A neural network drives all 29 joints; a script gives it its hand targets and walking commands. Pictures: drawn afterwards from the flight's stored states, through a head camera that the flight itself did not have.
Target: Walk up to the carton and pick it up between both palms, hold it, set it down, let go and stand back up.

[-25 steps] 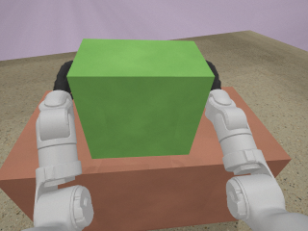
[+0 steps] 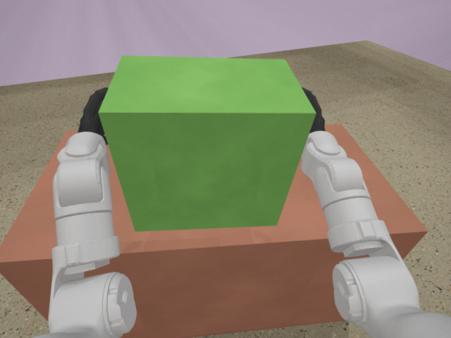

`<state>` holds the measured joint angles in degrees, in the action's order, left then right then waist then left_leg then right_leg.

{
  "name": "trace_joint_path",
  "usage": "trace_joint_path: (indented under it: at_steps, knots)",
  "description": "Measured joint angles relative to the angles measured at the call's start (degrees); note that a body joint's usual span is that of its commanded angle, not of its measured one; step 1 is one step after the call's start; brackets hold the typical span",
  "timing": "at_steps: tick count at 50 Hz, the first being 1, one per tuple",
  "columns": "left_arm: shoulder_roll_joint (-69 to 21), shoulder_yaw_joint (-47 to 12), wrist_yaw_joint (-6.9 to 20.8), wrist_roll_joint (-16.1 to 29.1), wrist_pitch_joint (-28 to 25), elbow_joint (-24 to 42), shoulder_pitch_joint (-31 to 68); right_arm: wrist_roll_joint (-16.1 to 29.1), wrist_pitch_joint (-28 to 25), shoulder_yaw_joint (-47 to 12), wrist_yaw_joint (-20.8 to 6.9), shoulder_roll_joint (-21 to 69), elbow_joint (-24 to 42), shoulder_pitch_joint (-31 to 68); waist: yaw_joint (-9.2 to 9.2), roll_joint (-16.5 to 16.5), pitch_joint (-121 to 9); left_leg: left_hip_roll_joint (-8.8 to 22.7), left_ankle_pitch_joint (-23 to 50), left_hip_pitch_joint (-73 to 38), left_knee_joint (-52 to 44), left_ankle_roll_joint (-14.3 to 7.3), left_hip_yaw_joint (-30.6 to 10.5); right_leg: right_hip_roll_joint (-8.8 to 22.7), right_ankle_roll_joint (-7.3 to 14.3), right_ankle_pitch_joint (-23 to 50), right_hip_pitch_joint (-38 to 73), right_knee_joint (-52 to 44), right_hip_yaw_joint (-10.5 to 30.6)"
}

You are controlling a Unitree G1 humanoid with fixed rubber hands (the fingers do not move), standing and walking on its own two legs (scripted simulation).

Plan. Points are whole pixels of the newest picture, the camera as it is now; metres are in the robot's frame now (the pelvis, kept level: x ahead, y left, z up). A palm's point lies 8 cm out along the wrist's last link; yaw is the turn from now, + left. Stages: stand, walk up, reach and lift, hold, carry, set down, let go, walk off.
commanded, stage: set down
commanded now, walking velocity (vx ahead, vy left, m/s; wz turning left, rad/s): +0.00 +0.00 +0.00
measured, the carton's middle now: (207, 149) +0.37 +0.01 +0.18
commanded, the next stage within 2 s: none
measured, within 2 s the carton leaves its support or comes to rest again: neither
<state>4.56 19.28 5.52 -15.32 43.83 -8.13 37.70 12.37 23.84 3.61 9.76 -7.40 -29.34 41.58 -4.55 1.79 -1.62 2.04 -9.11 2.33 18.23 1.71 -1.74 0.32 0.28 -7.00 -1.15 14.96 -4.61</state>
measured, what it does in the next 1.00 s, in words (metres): stands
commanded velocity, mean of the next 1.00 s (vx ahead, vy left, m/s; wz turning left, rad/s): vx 0.00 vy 0.00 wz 0.00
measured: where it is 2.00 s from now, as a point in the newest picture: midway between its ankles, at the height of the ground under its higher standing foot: outside the picture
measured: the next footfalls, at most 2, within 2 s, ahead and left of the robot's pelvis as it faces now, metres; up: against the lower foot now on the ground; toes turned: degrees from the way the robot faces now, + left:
none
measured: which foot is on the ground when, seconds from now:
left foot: down 0.00-1.00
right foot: down 0.00-1.00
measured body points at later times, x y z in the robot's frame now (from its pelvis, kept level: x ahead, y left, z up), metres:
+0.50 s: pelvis +0.02 +0.00 +0.00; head -0.01 +0.03 +0.45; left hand +0.40 +0.19 +0.17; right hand +0.39 -0.17 +0.15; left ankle +0.02 +0.14 -0.75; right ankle +0.02 -0.11 -0.75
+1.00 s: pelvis +0.03 +0.01 +0.00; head +0.01 +0.03 +0.45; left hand +0.42 +0.19 +0.16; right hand +0.41 -0.17 +0.15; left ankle +0.02 +0.14 -0.75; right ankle +0.02 -0.11 -0.75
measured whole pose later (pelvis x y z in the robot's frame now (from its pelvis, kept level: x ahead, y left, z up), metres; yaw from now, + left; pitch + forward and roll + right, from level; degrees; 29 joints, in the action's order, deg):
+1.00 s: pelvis +0.03 +0.01 +0.00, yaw +1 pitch -6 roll -1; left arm 2.7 17.4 3.8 -14.4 23.4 -18.4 33.6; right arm 3.3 1.8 8.3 7.4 -4.0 -36.2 33.8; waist -3.1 2.2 3.3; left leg 1.3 -11.4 0.8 18.5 1.4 -2.9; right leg 1.0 -0.6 -8.9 1.7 13.8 -5.8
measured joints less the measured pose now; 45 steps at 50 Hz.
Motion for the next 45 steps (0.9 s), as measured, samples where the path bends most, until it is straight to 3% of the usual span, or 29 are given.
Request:
trace_joint_path:
  at_steps: [5, 12, 16, 20, 25, 31, 45]
  knots:
    - [0.2, 0.7, 0.1, 0.0, -1.8, -1.0, 1.8, -0.8, -1.4, 1.3, 0.1, 0.6, 0.0, 1.1, 0.08, -0.1, 0.1, -0.2, -0.3, -0.5, 0.3, -0.1, -0.3, 0.2, -0.1, -0.4, 0.6, 0.3, -0.2]
    - [-0.9, 4.5, 2.4, -3.8, -9.6, -7.2, 6.0, -8.6, -8.9, 7.9, -2.9, 4.0, -5.2, 3.5, 0.91, 0.5, 1.6, -0.9, 0.2, -3.2, -1.4, -0.4, -0.2, 0.9, -0.3, -1.1, 2.3, 0.7, -0.2]
    - [-1.3, 4.5, 3.5, -5.4, -11.9, -7.6, 4.4, -11.5, -13.1, 9.0, -3.5, 5.7, -6.7, 1.1, 0.97, 1.2, 3.9, -1.0, 0.0, -5.3, -2.1, -0.4, -0.4, 1.1, -0.5, -1.5, 4.5, 0.3, -0.5]
    - [-1.8, 2.7, 3.0, -4.2, -13.6, -6.1, 0.3, -11.1, -17.1, 7.8, -3.2, 6.3, -6.1, -3.9, 1.12, 1.6, 5.6, -0.9, -1.0, -5.3, -1.1, -0.3, -0.8, 0.9, -0.5, -2.0, 5.2, 0.1, -0.8]
    - [-1.9, -1.9, -0.1, -0.4, -16.8, -4.1, -4.6, -8.6, -21.5, 5.1, -2.5, 4.8, -3.6, -9.3, 1.34, 1.5, 6.6, -0.5, -2.4, -2.9, 1.3, 0.0, -1.3, 0.5, -0.5, -2.2, 4.2, 0.0, -1.4]
    - [-1.3, -5.0, -2.9, 2.2, -19.3, -5.1, -5.6, -6.8, -23.1, 3.5, -2.2, 2.6, -3.1, -10.1, 1.05, 1.4, 5.7, -0.3, -2.9, -0.7, 2.0, 0.0, -1.3, 0.2, -0.5, -2.3, 2.2, -0.1, -1.4]
    - [-1.8, -2.4, -2.0, 0.7, -18.9, -8.1, -4.0, -7.2, -21.1, 3.1, -2.0, 2.2, -5.9, -7.2, 1.29, 0.6, 4.9, -0.6, -2.4, -2.1, 0.0, -0.3, -0.8, 0.6, -0.8, -2.1, 3.1, -1.1, -0.9]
